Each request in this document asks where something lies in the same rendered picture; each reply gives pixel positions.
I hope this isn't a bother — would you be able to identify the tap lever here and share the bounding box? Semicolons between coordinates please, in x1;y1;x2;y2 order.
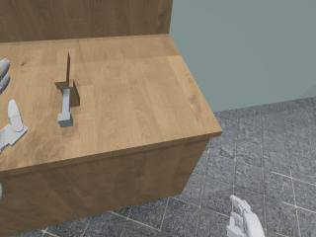
57;88;73;128

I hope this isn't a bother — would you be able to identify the robot left hand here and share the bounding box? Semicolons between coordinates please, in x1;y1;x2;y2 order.
0;58;28;154

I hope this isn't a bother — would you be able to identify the robot right hand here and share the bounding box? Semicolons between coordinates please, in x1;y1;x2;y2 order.
226;195;266;237

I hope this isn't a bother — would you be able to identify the counter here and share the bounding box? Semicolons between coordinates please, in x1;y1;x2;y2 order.
0;0;223;237

